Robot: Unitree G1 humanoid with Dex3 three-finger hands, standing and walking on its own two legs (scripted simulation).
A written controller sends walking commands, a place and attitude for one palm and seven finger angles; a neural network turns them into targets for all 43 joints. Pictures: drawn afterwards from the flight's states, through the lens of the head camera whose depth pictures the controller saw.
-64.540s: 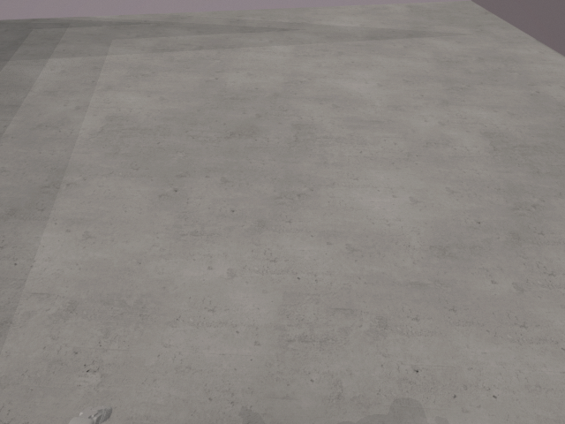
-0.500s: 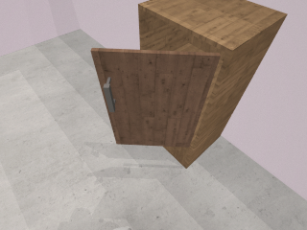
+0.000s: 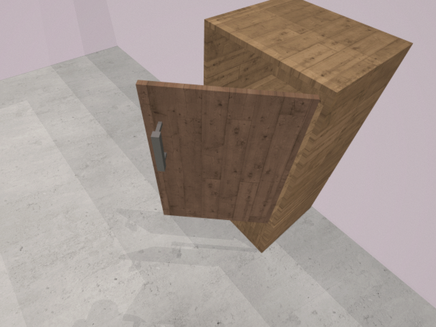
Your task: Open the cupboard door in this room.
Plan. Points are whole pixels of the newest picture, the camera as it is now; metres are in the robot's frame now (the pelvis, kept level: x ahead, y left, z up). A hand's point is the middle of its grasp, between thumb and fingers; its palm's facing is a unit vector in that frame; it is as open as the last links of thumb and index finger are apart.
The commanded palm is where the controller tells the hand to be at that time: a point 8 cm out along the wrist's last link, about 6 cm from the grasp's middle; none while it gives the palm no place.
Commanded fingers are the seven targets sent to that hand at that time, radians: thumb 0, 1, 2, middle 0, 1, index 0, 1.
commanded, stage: come to a stop and stand still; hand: left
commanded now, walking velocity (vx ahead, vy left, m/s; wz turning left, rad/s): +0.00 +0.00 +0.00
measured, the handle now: (160, 147) +0.54 +0.18 -0.04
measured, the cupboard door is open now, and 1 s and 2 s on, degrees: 45 45 45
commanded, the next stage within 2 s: look again from close up in 0.18 s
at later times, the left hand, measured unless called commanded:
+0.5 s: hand out of the picture +0.00 +0.17 -0.18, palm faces +0.00 -0.98 -0.18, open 7.4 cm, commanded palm none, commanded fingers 0.00 0.90 0.90 -0.20 -0.30 -0.20 -0.30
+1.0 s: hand out of the picture +0.11 +0.19 -0.12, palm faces +0.16 -0.96 -0.21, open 7.4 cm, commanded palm +0.12 +0.24 -0.07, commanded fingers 0.00 0.76 0.84 -0.21 -0.39 -0.21 -0.39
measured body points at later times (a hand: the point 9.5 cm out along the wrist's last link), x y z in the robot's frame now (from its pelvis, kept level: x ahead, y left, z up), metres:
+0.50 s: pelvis +0.01 +0.01 -0.01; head +0.03 +0.01 +0.44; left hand +0.00 +0.22 -0.17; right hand +0.01 -0.22 -0.17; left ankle +0.04 +0.09 -0.74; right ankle -0.06 -0.11 -0.74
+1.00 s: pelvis +0.01 +0.00 -0.01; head +0.03 +0.01 +0.44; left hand +0.10 +0.24 -0.10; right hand +0.07 -0.23 -0.14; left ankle +0.04 +0.09 -0.74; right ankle -0.05 -0.11 -0.73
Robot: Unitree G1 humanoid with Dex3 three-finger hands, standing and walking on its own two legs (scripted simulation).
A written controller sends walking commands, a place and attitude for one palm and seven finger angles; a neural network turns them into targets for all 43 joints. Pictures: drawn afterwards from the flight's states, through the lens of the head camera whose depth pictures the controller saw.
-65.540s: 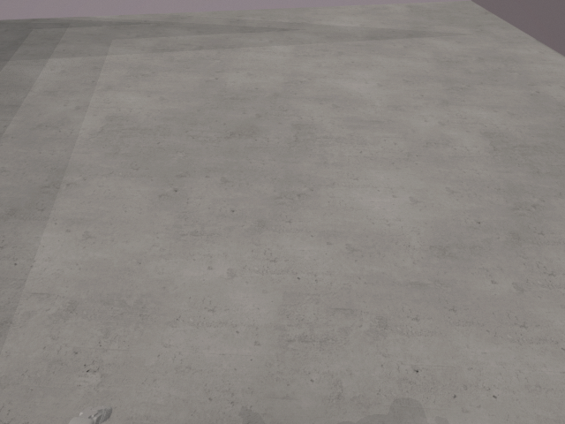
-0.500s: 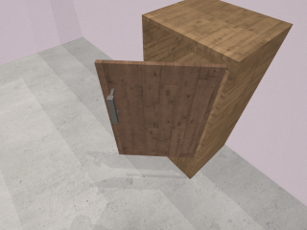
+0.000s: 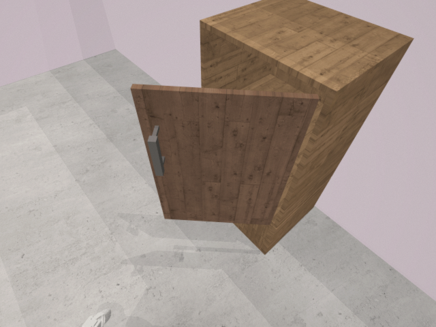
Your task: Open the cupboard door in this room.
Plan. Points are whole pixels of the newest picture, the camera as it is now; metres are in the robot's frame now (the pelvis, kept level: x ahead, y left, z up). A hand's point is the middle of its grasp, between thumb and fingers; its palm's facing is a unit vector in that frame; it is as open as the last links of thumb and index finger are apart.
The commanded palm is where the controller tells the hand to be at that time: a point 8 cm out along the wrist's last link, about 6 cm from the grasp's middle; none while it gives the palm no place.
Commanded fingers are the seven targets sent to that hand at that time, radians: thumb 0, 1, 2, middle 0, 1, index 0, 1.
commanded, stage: raise the hand with hooked fingers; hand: left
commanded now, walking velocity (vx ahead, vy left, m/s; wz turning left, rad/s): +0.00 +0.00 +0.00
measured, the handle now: (158, 151) +0.52 +0.19 -0.04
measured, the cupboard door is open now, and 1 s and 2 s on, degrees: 45 45 45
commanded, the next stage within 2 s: move the hooked fingers beside the handle in 2.00 s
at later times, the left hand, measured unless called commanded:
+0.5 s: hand (110, 314) +0.15 +0.20 -0.05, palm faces +0.06 -1.00 -0.06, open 9.7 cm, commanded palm +0.14 +0.26 -0.05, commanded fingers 0.00 0.18 0.59 -0.25 -0.76 -0.25 -0.76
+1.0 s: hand (87, 285) +0.19 +0.25 -0.04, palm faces +0.03 -1.00 -0.05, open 12.6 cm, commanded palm +0.17 +0.30 -0.03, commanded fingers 0.00 -0.41 0.34 -0.29 -1.14 -0.29 -1.14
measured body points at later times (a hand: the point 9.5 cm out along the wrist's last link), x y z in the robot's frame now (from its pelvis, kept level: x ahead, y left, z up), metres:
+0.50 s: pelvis -0.05 -0.04 -0.10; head +0.01 -0.02 +0.35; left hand +0.14 +0.25 -0.05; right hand +0.17 -0.27 -0.16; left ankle +0.03 +0.09 -0.73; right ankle -0.06 -0.12 -0.73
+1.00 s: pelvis -0.05 +0.01 -0.08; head +0.02 +0.04 +0.36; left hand +0.19 +0.30 -0.04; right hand +0.12 -0.24 -0.15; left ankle +0.03 +0.09 -0.73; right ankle -0.06 -0.12 -0.73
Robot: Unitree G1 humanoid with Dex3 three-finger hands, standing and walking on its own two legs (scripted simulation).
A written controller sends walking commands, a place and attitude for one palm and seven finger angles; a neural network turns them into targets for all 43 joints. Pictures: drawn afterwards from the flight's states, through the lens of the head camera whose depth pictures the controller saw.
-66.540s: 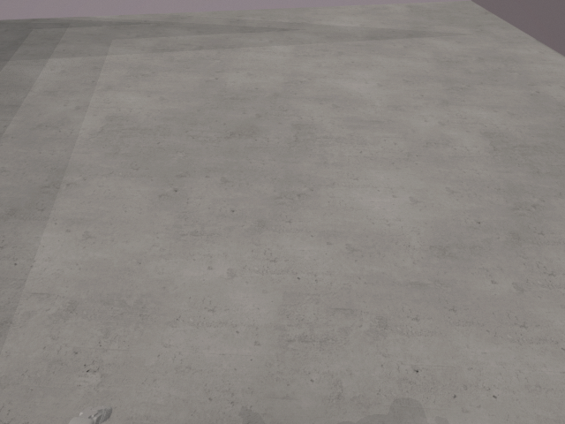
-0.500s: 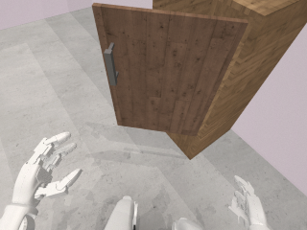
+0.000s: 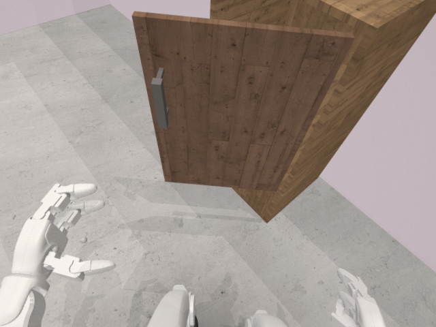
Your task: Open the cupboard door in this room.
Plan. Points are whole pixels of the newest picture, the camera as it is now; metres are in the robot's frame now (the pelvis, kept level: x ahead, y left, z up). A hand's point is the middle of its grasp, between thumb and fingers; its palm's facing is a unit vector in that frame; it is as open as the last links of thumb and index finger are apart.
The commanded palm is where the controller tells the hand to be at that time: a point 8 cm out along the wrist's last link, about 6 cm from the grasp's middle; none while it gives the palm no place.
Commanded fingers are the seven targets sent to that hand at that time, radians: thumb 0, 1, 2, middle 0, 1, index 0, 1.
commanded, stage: raise the hand with hooked fingers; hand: left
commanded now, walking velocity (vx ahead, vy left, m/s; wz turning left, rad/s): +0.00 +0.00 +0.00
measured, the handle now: (162, 99) +0.58 +0.17 +0.04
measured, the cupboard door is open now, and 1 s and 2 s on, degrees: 45 45 45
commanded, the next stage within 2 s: move the hooked fingers beside the handle in 1.00 s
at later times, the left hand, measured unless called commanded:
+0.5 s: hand (58, 215) +0.27 +0.28 +0.06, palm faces +0.01 -1.00 -0.06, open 14.0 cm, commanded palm +0.25 +0.32 +0.07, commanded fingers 0.00 -0.50 0.30 -0.30 -1.20 -0.30 -1.20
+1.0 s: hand (76, 208) +0.29 +0.25 +0.06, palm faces +0.01 -1.00 -0.04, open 14.0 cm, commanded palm +0.26 +0.30 +0.07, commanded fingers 0.00 -0.50 0.30 -0.30 -1.20 -0.30 -1.20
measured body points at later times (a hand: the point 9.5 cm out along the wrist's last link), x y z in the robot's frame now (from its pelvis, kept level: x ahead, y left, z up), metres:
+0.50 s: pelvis -0.01 +0.00 +0.01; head +0.06 +0.03 +0.46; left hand +0.27 +0.33 +0.07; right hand +0.15 -0.25 -0.06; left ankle +0.08 +0.08 -0.65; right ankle -0.01 -0.13 -0.65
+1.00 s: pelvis +0.00 -0.02 +0.01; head +0.07 +0.00 +0.45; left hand +0.28 +0.31 +0.07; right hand +0.16 -0.27 -0.07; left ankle +0.08 +0.08 -0.65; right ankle -0.01 -0.13 -0.65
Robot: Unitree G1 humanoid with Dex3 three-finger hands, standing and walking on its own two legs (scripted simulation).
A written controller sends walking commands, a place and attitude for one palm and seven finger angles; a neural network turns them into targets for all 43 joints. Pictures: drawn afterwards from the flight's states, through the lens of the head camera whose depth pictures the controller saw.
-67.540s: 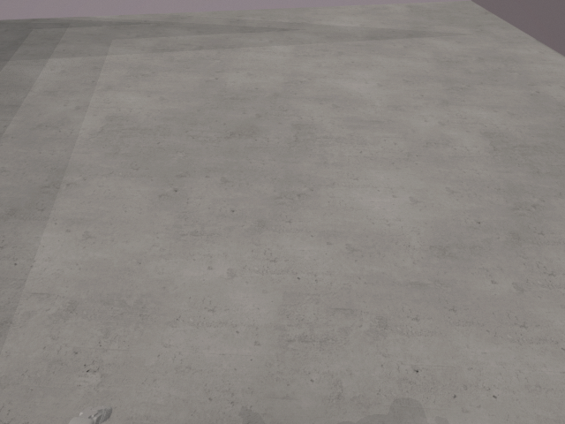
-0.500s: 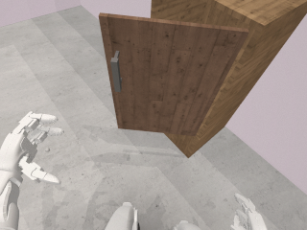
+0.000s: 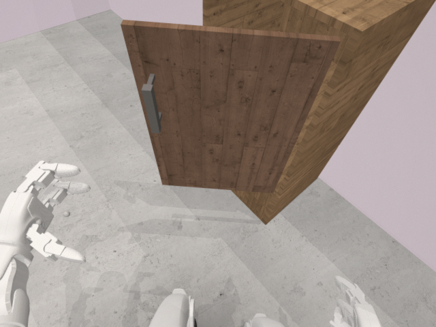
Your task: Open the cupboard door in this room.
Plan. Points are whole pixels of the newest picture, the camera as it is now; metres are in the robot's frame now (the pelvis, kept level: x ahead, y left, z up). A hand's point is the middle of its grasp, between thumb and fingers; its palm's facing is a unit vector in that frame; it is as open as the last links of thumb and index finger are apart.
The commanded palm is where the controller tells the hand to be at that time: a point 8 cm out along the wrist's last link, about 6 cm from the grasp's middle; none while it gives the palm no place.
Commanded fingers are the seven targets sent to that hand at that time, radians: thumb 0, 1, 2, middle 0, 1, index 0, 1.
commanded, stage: move the hooked fingers beside the handle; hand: left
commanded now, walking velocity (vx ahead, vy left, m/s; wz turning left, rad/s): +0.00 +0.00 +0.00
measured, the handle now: (154, 104) +0.57 +0.18 +0.04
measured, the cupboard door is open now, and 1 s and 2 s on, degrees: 45 45 45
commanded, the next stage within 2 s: none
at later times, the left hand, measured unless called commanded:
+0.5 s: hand (89, 183) +0.34 +0.25 +0.05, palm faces -0.02 -1.00 -0.03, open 14.0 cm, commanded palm +0.32 +0.31 +0.05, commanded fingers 0.00 -0.50 0.30 -0.30 -1.20 -0.30 -1.20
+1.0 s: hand (104, 152) +0.42 +0.25 +0.05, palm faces +0.01 -1.00 -0.02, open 14.0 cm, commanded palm +0.40 +0.30 +0.05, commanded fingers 0.00 -0.50 0.30 -0.30 -1.20 -0.30 -1.20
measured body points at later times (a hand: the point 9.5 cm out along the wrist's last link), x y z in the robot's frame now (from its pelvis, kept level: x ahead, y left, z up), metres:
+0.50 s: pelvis +0.00 +0.00 +0.00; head +0.08 +0.01 +0.44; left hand +0.34 +0.31 +0.06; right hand +0.14 -0.26 -0.10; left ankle +0.07 +0.10 -0.66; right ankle -0.01 -0.11 -0.66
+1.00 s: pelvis +0.00 +0.00 -0.01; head +0.10 +0.02 +0.43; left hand +0.41 +0.30 +0.05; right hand +0.08 -0.27 -0.12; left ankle +0.07 +0.10 -0.66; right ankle -0.01 -0.11 -0.66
